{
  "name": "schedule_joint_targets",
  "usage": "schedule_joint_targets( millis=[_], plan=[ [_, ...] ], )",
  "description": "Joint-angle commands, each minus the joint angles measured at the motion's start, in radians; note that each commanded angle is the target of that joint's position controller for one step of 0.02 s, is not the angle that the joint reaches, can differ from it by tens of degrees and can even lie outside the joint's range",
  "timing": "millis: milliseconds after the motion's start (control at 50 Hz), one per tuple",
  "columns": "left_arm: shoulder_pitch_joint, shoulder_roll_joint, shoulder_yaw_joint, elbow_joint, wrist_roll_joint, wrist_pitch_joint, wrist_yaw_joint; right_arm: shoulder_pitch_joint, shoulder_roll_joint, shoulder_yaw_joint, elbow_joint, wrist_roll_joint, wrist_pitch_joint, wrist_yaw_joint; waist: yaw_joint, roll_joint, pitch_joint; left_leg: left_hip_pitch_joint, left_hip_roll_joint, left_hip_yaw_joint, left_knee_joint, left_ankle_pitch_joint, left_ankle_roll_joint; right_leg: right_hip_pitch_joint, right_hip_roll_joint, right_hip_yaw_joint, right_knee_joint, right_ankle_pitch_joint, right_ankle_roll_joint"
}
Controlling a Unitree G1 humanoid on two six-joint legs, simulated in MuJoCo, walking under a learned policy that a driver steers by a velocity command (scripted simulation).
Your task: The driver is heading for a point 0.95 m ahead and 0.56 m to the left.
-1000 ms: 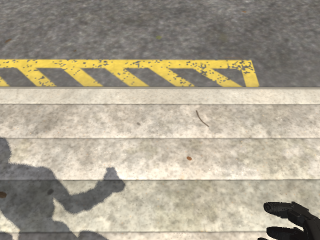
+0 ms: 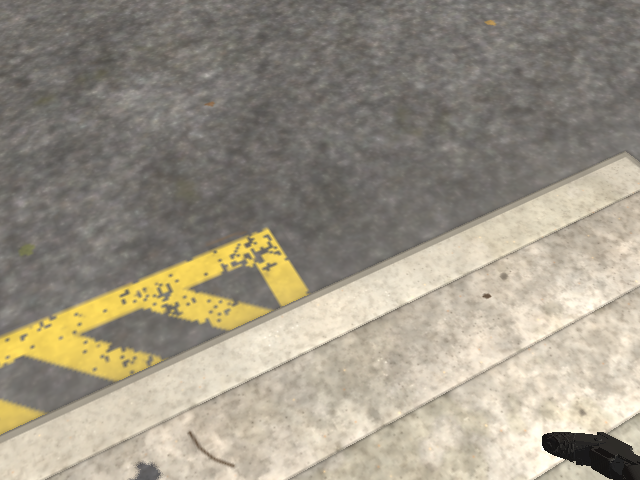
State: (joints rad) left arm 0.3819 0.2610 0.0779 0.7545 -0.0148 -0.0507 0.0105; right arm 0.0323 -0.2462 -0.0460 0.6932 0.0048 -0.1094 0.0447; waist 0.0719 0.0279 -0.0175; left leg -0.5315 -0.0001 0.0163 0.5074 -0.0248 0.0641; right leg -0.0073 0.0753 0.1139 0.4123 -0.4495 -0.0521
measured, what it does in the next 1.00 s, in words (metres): walks ahead, turning left: right foot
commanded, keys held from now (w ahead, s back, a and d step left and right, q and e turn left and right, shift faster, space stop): w+q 1.00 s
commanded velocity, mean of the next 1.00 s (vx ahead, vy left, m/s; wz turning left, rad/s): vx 0.50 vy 0.00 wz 0.47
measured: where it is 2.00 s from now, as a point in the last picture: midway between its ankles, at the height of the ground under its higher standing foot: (169, 304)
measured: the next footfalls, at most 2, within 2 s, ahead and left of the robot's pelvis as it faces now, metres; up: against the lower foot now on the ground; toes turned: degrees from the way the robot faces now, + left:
right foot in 0.52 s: +0.45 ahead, -0.06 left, +0.00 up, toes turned +21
left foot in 1.02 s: +0.58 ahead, +0.31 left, +0.00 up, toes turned +36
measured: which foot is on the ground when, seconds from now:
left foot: down 0.00-0.52, up 0.54-1.00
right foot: down 0.00-0.02, up 0.04-0.50, down 0.52-1.00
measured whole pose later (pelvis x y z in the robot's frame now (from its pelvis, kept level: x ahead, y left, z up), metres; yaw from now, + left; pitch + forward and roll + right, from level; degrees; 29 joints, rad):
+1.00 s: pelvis +0.49 +0.13 +0.00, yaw +33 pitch +3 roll -2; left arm 0.35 0.30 0.09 0.84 -0.02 -0.07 0.01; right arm 0.06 -0.27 -0.05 0.58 0.02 -0.02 0.06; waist 0.09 0.03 0.03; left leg -0.59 0.05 0.03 0.64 -0.13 0.07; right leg 0.07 -0.05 -0.21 0.33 -0.43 0.06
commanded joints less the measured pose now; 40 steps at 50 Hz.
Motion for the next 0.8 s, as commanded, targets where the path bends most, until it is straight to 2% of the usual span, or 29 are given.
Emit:
schedule_joint_targets(
  millis=[20,40,60,80,100,120,140,160,200,260,320,380,420,460,480,500,520,540,560,580,600,620,640,680,740,800],
  plan=[
    [-0.042,0.113,0.021,-0.079,0.022,-0.007,0.010,0.282,-0.200,-0.069,-0.009,-0.012,-0.012,-0.003,-0.179,-0.029,-0.233,0.509,0.113,-0.161,0.018,0.084,0.130,-0.172,-0.159,0.001,0.456,0.788,-0.059],
    [0.097,0.043,-0.001,-0.081,0.018,-0.022,0.005,0.362,-0.274,-0.088,0.016,-0.010,-0.010,0.002,-0.129,0.261,-0.346,0.857,0.328,-0.640,-0.078,-0.098,0.316,-0.569,0.012,-0.048,0.840,0.145,0.035],
    [0.068,0.091,0.000,-0.083,0.018,-0.041,-0.002,0.361,-0.198,-0.070,0.014,0.023,-0.002,0.003,-0.149,0.239,-0.340,0.898,0.333,-0.825,-0.195,-0.306,0.310,-0.725,-0.007,0.038,0.939,-0.076,0.035],
    [-0.051,0.137,0.010,-0.113,-0.003,-0.052,-0.009,0.292,-0.155,-0.057,-0.006,0.022,0.007,-0.006,-0.161,0.138,-0.186,0.777,0.307,-0.690,-0.207,-0.325,0.260,-0.797,-0.060,0.036,0.957,0.006,0.030],
    [-0.134,0.126,0.004,-0.133,0.004,-0.062,-0.007,0.245,-0.146,-0.051,-0.024,0.007,0.016,-0.012,-0.150,0.020,-0.111,0.641,0.268,-0.585,-0.217,-0.234,0.232,-0.776,-0.095,0.012,0.910,0.076,0.026],
    [-0.172,0.115,0.006,-0.149,0.024,-0.067,-0.004,0.219,-0.137,-0.047,-0.027,0.002,0.020,-0.013,-0.123,-0.031,-0.051,0.528,0.234,-0.517,-0.234,-0.118,0.225,-0.752,-0.119,-0.002,0.833,0.115,0.032],
    [-0.166,0.108,0.009,-0.155,0.035,-0.066,-0.001,0.210,-0.126,-0.041,-0.031,-0.005,0.019,-0.017,-0.092,-0.014,-0.048,0.467,0.202,-0.471,-0.250,-0.038,0.215,-0.695,-0.143,-0.002,0.767,0.145,0.038],
    [-0.154,0.098,0.008,-0.154,0.038,-0.062,0.001,0.206,-0.119,-0.039,-0.031,-0.003,0.019,-0.019,-0.075,0.014,-0.045,0.433,0.176,-0.441,-0.264,0.008,0.214,-0.664,-0.147,-0.011,0.718,0.152,0.050],
    [-0.151,0.079,0.004,-0.151,0.038,-0.050,0.008,0.219,-0.128,-0.043,-0.021,0.004,0.018,-0.026,-0.062,0.037,-0.043,0.385,0.159,-0.392,-0.275,0.086,0.219,-0.650,-0.147,-0.032,0.634,0.154,0.075],
    [-0.247,0.054,-0.007,-0.169,0.036,-0.044,0.013,0.253,-0.168,-0.056,-0.004,0.013,0.024,-0.043,-0.083,0.033,-0.023,0.324,0.128,-0.332,-0.280,0.122,0.201,-0.636,-0.129,-0.048,0.451,0.287,0.104],
    [-0.357,0.037,-0.014,-0.183,0.027,-0.052,0.003,0.300,-0.171,-0.058,0.014,0.023,0.039,-0.054,-0.125,0.054,-0.015,0.301,0.096,-0.313,-0.259,0.074,0.163,-0.576,-0.094,-0.047,0.268,0.450,0.111],
    [-0.445,0.046,-0.012,-0.200,0.014,-0.065,-0.012,0.350,-0.168,-0.058,0.028,0.027,0.052,-0.058,-0.156,0.064,-0.006,0.325,0.103,-0.360,-0.221,0.016,0.154,-0.528,-0.061,-0.042,0.162,0.488,0.106],
    [-0.474,0.062,-0.005,-0.210,0.009,-0.077,-0.022,0.367,-0.167,-0.060,0.030,0.028,0.061,-0.062,-0.158,0.069,-0.005,0.373,0.116,-0.417,-0.179,-0.017,0.148,-0.503,-0.045,-0.030,0.099,0.446,0.094],
    [-0.442,0.085,0.008,-0.205,0.004,-0.087,-0.025,0.351,-0.173,-0.065,0.022,0.027,0.068,-0.066,-0.128,0.095,-0.011,0.396,0.124,-0.467,-0.129,-0.009,0.134,-0.427,-0.039,-0.028,0.047,0.383,0.072],
    [-0.377,0.097,0.017,-0.188,0.004,-0.092,-0.023,0.327,-0.165,-0.064,0.012,0.028,0.070,-0.066,-0.088,0.102,-0.032,0.384,0.105,-0.468,-0.081,0.025,0.117,-0.328,-0.039,-0.040,0.000,0.391,0.050],
    [-0.278,0.128,0.033,-0.168,0.012,-0.094,-0.015,0.304,-0.139,-0.057,-0.004,0.023,0.066,-0.064,-0.035,0.094,-0.094,0.331,0.064,-0.434,0.028,0.073,0.085,-0.154,-0.083,-0.023,-0.009,0.396,0.012],
    [-0.114,0.188,0.051,-0.154,0.027,-0.093,-0.005,0.287,-0.084,-0.039,-0.031,0.007,0.059,-0.059,0.037,-0.004,-0.225,0.198,0.007,-0.346,0.293,-0.052,0.046,0.108,-0.257,0.134,0.015,0.354,-0.063],
    [-0.033,0.245,0.063,-0.120,0.034,-0.079,-0.007,0.429,-0.039,-0.021,-0.047,0.026,0.052,-0.061,-0.017,-0.320,-0.331,-0.130,-0.118,-0.217,0.568,-0.535,-0.015,0.393,-0.476,0.537,-0.033,0.227,-0.227],
    [-0.035,0.166,0.049,-0.122,0.014,-0.071,-0.009,0.433,-0.133,-0.036,-0.028,0.035,0.051,-0.063,-0.005,-0.269,-0.267,-0.262,-0.030,-0.210,0.714,-0.553,-0.031,0.351,-0.502,0.635,-0.075,0.039,-0.229],
    [-0.071,0.110,0.034,-0.131,0.012,-0.066,-0.006,0.339,-0.179,-0.050,-0.038,0.029,0.057,-0.063,0.017,-0.169,-0.141,-0.293,0.003,-0.196,0.765,-0.452,-0.042,0.237,-0.452,0.498,-0.094,0.048,-0.188],
    [-0.116,0.094,0.024,-0.132,0.019,-0.059,-0.006,0.282,-0.169,-0.051,-0.050,0.017,0.063,-0.062,0.001,-0.100,-0.066,-0.271,0.033,-0.166,0.763,-0.377,-0.051,0.118,-0.408,0.376,-0.116,0.154,-0.160],
    [-0.144,0.075,0.017,-0.124,0.021,-0.055,-0.008,0.247,-0.155,-0.053,-0.066,0.008,0.064,-0.057,-0.017,-0.091,-0.013,-0.257,0.056,-0.160,0.733,-0.330,-0.055,0.029,-0.371,0.294,-0.143,0.239,-0.149],
    [-0.161,0.064,0.011,-0.117,0.028,-0.055,-0.008,0.244,-0.138,-0.054,-0.073,0.012,0.067,-0.050,-0.040,-0.114,0.008,-0.220,0.079,-0.153,0.713,-0.305,-0.056,-0.039,-0.341,0.220,-0.170,0.293,-0.134],
    [-0.169,0.065,0.012,-0.095,0.024,-0.062,-0.012,0.246,-0.099,-0.047,-0.078,0.021,0.077,-0.042,-0.059,-0.139,0.022,-0.190,0.094,-0.127,0.679,-0.281,-0.063,-0.105,-0.318,0.125,-0.213,0.362,-0.135],
    [-0.158,0.112,0.026,-0.057,0.023,-0.068,-0.010,0.191,-0.084,-0.039,-0.102,0.013,0.084,-0.038,-0.060,-0.111,0.035,-0.223,0.110,-0.121,0.581,-0.199,-0.084,-0.112,-0.330,0.026,-0.245,0.479,-0.150],
    [-0.152,0.140,0.031,-0.031,0.021,-0.061,-0.006,0.127,-0.077,-0.030,-0.112,0.016,0.079,-0.024,-0.043,-0.096,0.033,-0.204,0.112,-0.097,0.428,-0.052,-0.080,-0.089,-0.315,-0.082,-0.242,0.538,-0.129]
  ],
)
